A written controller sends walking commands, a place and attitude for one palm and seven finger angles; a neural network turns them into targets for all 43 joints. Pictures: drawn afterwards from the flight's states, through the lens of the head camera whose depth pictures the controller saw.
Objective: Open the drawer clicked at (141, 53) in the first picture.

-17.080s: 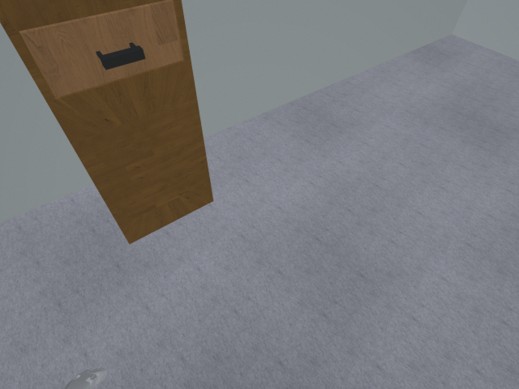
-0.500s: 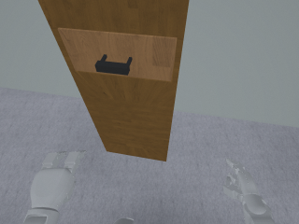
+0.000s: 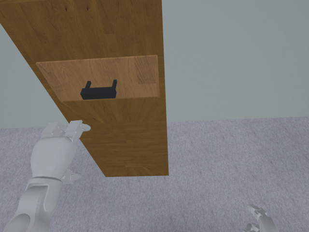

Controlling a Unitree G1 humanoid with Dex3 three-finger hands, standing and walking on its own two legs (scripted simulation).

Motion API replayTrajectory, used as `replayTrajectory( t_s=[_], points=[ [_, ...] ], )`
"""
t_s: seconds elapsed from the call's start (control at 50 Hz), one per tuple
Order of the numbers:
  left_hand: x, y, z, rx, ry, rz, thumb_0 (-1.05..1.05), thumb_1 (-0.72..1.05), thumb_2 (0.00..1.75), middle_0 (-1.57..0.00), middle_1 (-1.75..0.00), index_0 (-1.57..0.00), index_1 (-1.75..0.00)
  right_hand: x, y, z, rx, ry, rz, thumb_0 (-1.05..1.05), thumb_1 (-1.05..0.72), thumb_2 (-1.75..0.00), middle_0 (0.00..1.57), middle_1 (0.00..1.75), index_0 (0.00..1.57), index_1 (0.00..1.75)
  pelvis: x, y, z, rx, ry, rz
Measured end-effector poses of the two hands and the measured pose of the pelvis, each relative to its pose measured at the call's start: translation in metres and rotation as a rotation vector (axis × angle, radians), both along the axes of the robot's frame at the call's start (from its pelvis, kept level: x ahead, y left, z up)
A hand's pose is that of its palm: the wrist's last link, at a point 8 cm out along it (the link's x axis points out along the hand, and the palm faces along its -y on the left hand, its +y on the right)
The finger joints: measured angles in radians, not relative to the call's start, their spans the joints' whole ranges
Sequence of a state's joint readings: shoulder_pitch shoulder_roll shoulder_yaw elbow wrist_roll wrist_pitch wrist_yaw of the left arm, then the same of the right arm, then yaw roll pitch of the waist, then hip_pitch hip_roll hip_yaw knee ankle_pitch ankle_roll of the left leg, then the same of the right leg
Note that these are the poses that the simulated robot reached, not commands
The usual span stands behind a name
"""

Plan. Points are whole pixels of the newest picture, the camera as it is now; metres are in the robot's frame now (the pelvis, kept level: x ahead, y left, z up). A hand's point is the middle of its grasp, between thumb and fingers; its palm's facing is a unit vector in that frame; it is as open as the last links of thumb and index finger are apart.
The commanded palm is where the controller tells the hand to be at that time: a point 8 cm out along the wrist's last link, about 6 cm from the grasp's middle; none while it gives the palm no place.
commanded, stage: raise the hand with hooked fingers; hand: left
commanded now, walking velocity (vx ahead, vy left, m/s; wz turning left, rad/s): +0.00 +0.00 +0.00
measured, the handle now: (100, 88) +0.52 +0.25 +0.07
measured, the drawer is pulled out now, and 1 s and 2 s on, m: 0.00 0.00 0.00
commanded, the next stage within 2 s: move the hooked fingers above the handle in 0.90 s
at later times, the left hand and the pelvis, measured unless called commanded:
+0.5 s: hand (30, 112) +0.31 +0.31 +0.19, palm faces +0.16 -0.03 -0.99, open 13.8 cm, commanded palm +0.26 +0.29 +0.24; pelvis -0.01 +0.04 +0.01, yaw +2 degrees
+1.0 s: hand (43, 118) +0.30 +0.28 +0.18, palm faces +0.14 -0.05 -0.99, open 13.9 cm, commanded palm +0.26 +0.27 +0.24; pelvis -0.02 +0.02 +0.01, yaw +2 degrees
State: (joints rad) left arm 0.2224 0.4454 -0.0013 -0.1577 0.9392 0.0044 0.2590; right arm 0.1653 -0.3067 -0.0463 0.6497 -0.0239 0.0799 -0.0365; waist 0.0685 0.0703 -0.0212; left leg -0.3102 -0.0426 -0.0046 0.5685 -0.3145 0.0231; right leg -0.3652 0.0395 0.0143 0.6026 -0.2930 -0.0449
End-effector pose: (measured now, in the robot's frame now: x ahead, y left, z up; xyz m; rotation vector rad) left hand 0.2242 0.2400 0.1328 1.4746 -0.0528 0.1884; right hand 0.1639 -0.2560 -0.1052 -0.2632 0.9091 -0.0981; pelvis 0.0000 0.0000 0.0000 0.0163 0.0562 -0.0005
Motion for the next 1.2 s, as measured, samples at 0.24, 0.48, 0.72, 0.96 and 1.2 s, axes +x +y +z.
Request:
replayTrajectory(
  t_s=[0.24,0.48,0.72,0.96,1.2],
  points=[
    [0.038,0.031,0.055,-0.005,-0.013,0.079,-0.01,-0.38,0.35,-0.31,-1.13,-0.31,-1.12,0.053,0.084,0.030,0.132,-0.164,0.079,0.01,-0.91,-0.90,0.20,0.30,0.19,0.30,-0.002,0.030,0.008,-0.014,-0.074,0.018],
    [0.052,0.062,0.103,0.037,-0.004,0.077,0.00,-0.48,0.31,-0.32,-1.20,-0.32,-1.19,0.052,0.127,0.037,0.168,-0.140,0.209,0.01,-0.91,-0.90,0.21,0.30,0.20,0.30,-0.011,0.041,0.013,-0.020,-0.096,0.032],
    [0.049,0.042,0.078,0.034,0.111,-0.054,-0.01,-0.49,0.30,-0.32,-1.20,-0.32,-1.20,0.012,0.094,0.019,0.123,-0.036,0.154,0.01,-0.91,-0.90,0.21,0.30,0.20,0.30,-0.014,0.040,0.014,-0.019,-0.081,0.025],
    [0.048,0.044,0.101,0.022,-0.013,0.068,-0.01,-0.49,0.30,-0.32,-1.20,-0.32,-1.20,0.012,0.074,0.012,0.143,-0.029,0.138,0.01,-0.91,-0.90,0.20,0.30,0.19,0.30,-0.018,0.023,0.014,-0.012,-0.072,0.031],
    [0.057,0.006,0.081,0.063,0.085,-0.033,0.00,-0.49,0.30,-0.32,-1.20,-0.32,-1.20,0.034,0.059,0.025,0.128,-0.117,0.137,0.01,-0.91,-0.90,0.20,0.30,0.20,0.30,-0.015,0.001,0.013,-0.005,-0.079,0.037]
  ],
)
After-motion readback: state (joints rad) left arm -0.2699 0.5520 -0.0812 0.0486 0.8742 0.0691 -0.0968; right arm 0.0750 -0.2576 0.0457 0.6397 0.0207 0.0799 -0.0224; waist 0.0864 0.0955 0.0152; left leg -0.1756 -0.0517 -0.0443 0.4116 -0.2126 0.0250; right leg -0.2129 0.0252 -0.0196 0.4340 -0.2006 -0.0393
